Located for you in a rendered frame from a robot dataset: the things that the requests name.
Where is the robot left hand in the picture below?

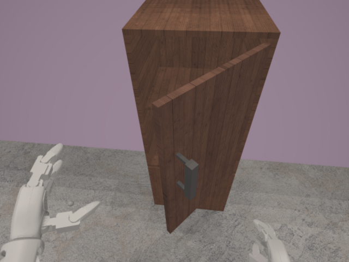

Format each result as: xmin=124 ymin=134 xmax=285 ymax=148
xmin=10 ymin=143 xmax=100 ymax=241

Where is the robot right hand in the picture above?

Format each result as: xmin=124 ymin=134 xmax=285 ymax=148
xmin=249 ymin=219 xmax=290 ymax=262

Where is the left robot forearm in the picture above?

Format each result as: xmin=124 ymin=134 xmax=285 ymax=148
xmin=0 ymin=237 xmax=45 ymax=262

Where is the cupboard door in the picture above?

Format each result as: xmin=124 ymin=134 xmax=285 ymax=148
xmin=152 ymin=42 xmax=271 ymax=233

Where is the handle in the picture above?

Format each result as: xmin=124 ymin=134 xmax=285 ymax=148
xmin=176 ymin=152 xmax=199 ymax=200

